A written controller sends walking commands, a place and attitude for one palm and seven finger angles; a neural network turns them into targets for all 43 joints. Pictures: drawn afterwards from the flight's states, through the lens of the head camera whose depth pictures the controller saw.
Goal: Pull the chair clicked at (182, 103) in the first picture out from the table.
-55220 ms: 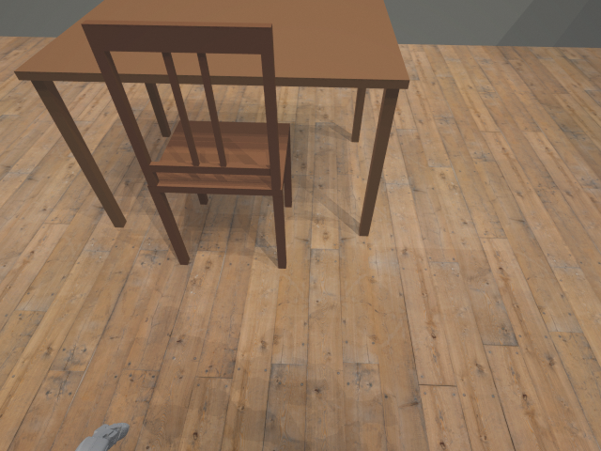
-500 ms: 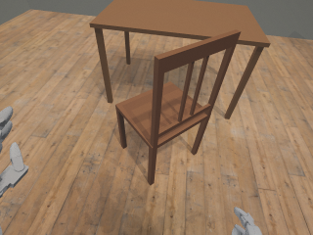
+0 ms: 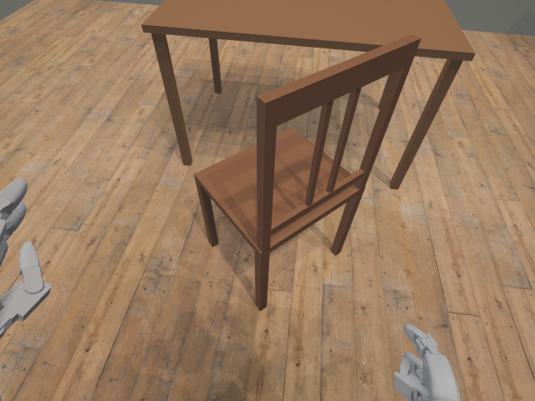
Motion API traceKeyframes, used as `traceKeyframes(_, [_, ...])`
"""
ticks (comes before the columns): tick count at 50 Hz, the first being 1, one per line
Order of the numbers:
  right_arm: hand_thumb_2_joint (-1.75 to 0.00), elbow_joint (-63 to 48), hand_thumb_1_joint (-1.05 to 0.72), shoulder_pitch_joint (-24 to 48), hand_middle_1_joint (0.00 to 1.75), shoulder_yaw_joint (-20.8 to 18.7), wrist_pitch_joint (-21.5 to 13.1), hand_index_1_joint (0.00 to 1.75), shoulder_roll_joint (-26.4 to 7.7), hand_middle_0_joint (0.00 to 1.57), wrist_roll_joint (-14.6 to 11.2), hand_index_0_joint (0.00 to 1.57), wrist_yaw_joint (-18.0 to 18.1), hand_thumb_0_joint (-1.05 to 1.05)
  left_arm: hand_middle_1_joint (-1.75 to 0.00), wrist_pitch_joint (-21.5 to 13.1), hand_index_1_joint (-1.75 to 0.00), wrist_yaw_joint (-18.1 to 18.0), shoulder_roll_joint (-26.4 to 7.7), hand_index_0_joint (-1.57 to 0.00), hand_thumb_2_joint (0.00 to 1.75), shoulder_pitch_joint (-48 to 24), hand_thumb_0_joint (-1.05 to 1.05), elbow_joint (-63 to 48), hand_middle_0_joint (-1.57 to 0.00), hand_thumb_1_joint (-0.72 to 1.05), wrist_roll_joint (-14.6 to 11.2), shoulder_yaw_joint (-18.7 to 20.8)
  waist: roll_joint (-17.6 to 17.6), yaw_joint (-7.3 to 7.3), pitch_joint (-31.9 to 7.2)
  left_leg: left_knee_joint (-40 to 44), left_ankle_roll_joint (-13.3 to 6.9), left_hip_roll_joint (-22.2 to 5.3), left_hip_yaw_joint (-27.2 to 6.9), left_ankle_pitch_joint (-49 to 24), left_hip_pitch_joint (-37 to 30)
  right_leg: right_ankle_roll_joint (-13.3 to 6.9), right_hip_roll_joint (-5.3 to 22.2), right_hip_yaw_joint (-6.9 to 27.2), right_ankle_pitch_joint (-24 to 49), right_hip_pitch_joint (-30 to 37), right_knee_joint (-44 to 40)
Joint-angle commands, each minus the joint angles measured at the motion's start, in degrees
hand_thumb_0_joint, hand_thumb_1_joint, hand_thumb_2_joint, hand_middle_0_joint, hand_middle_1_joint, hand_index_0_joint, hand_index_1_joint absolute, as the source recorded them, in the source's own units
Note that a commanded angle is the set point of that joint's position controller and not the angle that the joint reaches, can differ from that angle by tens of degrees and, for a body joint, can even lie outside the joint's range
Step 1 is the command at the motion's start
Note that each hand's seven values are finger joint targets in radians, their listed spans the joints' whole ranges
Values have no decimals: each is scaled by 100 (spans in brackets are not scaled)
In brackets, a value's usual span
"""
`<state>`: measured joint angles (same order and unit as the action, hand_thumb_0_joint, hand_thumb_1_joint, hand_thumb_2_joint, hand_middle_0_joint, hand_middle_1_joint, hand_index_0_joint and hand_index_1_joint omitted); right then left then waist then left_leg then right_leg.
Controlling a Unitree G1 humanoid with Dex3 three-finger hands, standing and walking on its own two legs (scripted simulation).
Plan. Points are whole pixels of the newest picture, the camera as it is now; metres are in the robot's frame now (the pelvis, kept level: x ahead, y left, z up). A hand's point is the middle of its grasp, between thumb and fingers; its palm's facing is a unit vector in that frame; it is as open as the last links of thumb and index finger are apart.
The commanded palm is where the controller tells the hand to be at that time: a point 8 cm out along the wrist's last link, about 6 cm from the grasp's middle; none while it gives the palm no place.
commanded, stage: stop stepping back and stand still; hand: left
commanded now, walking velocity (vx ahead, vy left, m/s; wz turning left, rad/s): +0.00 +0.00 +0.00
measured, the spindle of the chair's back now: (316, 159) +0.66 -0.08 -0.08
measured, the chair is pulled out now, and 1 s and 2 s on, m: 0.45 0.45 0.45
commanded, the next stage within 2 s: let the arm hang, fingers relaxed in 0.48 s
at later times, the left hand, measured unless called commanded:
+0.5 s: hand (46, 295) +0.20 +0.25 +0.14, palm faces +0.37 -0.79 -0.48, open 7.4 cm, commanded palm +0.14 +0.29 +0.17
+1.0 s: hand out of the picture -0.02 +0.18 -0.18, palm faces +0.06 -0.98 -0.18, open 6.9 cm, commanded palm none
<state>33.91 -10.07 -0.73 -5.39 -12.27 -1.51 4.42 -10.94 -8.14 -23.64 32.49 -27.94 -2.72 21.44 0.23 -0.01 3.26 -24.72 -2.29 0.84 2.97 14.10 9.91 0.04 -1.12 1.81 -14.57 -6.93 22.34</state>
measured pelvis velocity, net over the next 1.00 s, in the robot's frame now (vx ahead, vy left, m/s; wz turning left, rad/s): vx -0.02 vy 0.00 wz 0.05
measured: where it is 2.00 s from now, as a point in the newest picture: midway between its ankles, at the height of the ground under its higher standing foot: outside the picture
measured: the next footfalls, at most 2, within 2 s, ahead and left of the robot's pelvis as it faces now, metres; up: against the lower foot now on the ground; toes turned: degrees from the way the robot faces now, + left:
none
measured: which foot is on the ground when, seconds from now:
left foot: down 0.00-1.00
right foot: down 0.00-1.00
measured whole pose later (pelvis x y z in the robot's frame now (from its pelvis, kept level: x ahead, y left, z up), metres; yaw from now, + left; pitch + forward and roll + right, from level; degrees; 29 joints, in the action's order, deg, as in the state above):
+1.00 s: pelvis -0.02 +0.00 +0.00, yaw +3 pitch +0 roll -1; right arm 58.1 -16.7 -0.7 1.6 -9.7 0.7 1.0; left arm 1.3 -1.3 -11.7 17.5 55.9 0.3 0.1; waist -1.8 -0.1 3.8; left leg -26.2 -2.4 1.3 0.2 12.6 13.5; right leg -0.2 -0.8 -1.3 -13.5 -9.0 22.6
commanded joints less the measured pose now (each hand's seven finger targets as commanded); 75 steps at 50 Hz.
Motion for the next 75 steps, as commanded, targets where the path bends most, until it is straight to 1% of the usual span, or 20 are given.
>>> traceKeyframes(1, [-90, -864, -90, 345, 30, -233, -186, 30, -611, 20, -13, 20, 15, 0, -30, -332, -30, -154, -960, -20, 90, 221, 0, -845, -20, 90, -75, 883, 531, -17, -864, 321, 67, -695, -675, -2034, -406, -165, 470, 325, 1829, 158, -79])
traceKeyframes(8, [-90, -864, -90, 352, 30, -240, -120, 30, -649, 20, -21, 20, 39, 0, -30, -296, -30, -109, -896, -20, 90, 80, 0, -639, -20, 90, -100, 719, 65, -36, -817, 276, 44, -623, -613, -1622, -298, -138, 524, 451, 1951, 117, -222])
traceKeyframes(11, [-90, -847, -90, 365, 30, -211, -144, 30, -637, 20, -8, 20, 63, 0, -30, -293, -30, -127, -974, -20, 90, -34, 0, -727, -20, 90, -75, 728, 255, -14, -844, 260, 35, -600, -590, -1631, -311, -143, 560, 480, 1980, 157, -228])
traceKeyframes(13, [-90, -845, -90, 364, 30, -203, -158, 30, -631, 20, -5, 20, 62, 0, -30, -279, -30, -136, -1025, -20, 90, -113, 0, -812, -20, 90, -71, 751, 146, -5, -899, 214, 29, -582, -586, -1667, -360, -138, 570, 495, 2081, 187, -251])
traceKeyframes(19, [-90, -821, -90, 401, 30, -203, -137, 30, -621, 20, -4, 20, 69, 0, -30, -242, -30, -159, -1073, -20, 90, -86, 0, -740, -20, 90, -69, 822, 295, 5, -772, 241, 49, -550, -601, -1510, -291, -152, 589, 508, 1863, 180, -383])
traceKeyframes(28, [-90, -821, -90, 411, 30, -204, -72, 30, -628, 20, -6, 20, 40, 0, -30, -207, -30, -108, -913, -20, 90, -26, 0, -540, -20, 90, -99, 694, 78, 0, -658, 368, 29, -542, -622, -1242, -275, -110, 502, 461, 1580, 58, -474])
traceKeyframes(29, [-90, 635, -90, 192, 30, -338, -532, 30, -1029, 20, 3, 20, -530, 0, -30, 368, -30, 582, 255, -20, 90, -588, 0, 3653, -20, 90, 381, -1758, -49, -366, -251, -488, -26, -715, -720, -2086, -3, -182, 609, -216, 1576, -969, 413])
traceKeyframes(30, [-90, 787, -90, -398, 30, -415, -72, 30, -1150, 20, 141, 20, -559, 0, -30, 827, -30, 728, 312, -20, 90, -435, 0, 3947, -20, 90, 483, -1395, -126, -216, -546, -392, -78, -801, -708, -1934, 240, -136, 605, 67, 1195, -924, 610])
traceKeyframes(32, [-90, 636, -90, -290, 30, -305, 183, 30, -842, 20, 211, 20, -540, 0, -30, 1024, -30, 732, 626, -20, 90, -544, 0, 4158, -20, 90, 439, -1539, 133, -138, -551, -256, -239, -887, -932, -900, 844, -111, 451, -51, 116, -942, 964])
traceKeyframes(33, [-90, 599, -90, -151, 30, -257, 226, 30, -776, 20, 254, 20, -539, 0, -30, 1035, -30, 728, 620, -20, 90, -714, 0, 4402, -20, 90, 438, -1610, -10, -71, -494, -160, -282, -831, -1084, -640, 1120, -130, 412, -13, -15, -821, 997])
traceKeyframes(36, [-90, 688, -90, -39, 30, -222, 334, 30, -761, 20, 303, 20, -504, 0, -30, 1016, -30, 704, 414, -20, 90, -1204, 0, 5295, -20, 90, 430, -1745, -917, -33, -608, -285, -123, -489, -985, -790, 935, -243, 684, 386, 738, -518, 377])
traceKeyframes(38, [-90, 913, -90, -98, 30, -217, 416, 30, -766, 20, 291, 20, -468, 0, -30, 1023, -30, 674, 327, -20, 90, -1551, 0, 5939, -20, 90, 389, -1808, -1019, -88, -554, -202, -71, -398, -922, -891, 545, -307, 789, 542, 902, -615, 122])
traceKeyframes(43, [-90, 1601, -90, -206, 30, -126, 438, 30, -635, 20, 228, 20, -375, 0, -30, 1017, -30, 637, 373, -20, 90, -1501, 0, 7351, -20, 90, 298, -1969, 589, 2, -445, 271, -88, -479, -963, -1253, 145, -226, 624, 454, 944, -304, -86])
traceKeyframes(46, [-90, 1880, -90, -438, 30, -139, 466, 30, -473, 20, 240, 20, -315, 0, -30, 1032, -30, 622, 548, -20, 90, -1370, 0, 7830, -20, 90, 299, -1934, 1112, 26, -528, 390, -126, -524, -1015, -1037, 106, -241, 567, 304, 789, -69, -235])
traceKeyframes(48, [-90, 2031, -90, -541, 30, -144, 486, 30, -450, 20, 225, 20, -301, 0, -30, 1035, -30, 633, 587, -20, 90, -1397, 0, 8086, -20, 90, 286, -1991, 1011, 12, -486, 524, -132, -560, -1056, -760, 105, -244, 543, 229, 613, -50, -329])
traceKeyframes(49, [-90, 2065, -90, -611, 30, -156, 512, 30, -469, 20, 207, 20, -292, 0, -30, 1042, -30, 622, 584, -20, 90, -1429, 0, 8176, -20, 90, 291, -2013, 614, 1, -396, 573, -132, -604, -1097, -610, 131, -223, 518, 196, 498, -71, -397])
traceKeyframes(51, [-90, 2188, -90, -690, 30, -175, 531, 30, -482, 20, 210, 20, -285, 0, -30, 1049, -30, 625, 701, -20, 90, -1440, 0, 8389, -20, 90, 294, -2077, 430, -26, -197, 705, -136, -613, -1137, -295, 179, -225, 515, 202, 318, -226, -463])
traceKeyframes(58, [-90, 2529, -90, -951, 30, -175, 521, 30, -436, 20, 214, 20, -269, 0, -30, 1035, -30, 593, 834, -20, 90, -1355, 0, 8851, -20, 90, 299, -2150, -147, -42, -21, 849, -150, -619, -1120, -283, 17, -200, 533, 196, 283, -381, -533])
traceKeyframes(65, [-90, 2721, -90, -1005, 30, -168, 519, 30, -306, 20, 219, 20, -271, 0, -30, 1031, -30, 568, 890, -20, 90, -1304, 0, 9001, -20, 90, 306, -2151, -116, -39, 150, 917, -132, -576, -1039, -135, 94, -191, 541, 248, 166, -470, -549])
traceKeyframes(75, [-90, 2913, -90, -1044, 30, -146, 469, 30, -125, 20, 212, 20, -232, 0, -30, 1000, -30, 538, 1026, -20, 90, -1268, 0, 9072, -20, 90, 293, -2142, -21, -36, 171, 724, -109, -545, -887, -920, -123, -182, 591, 295, 586, -438, -552])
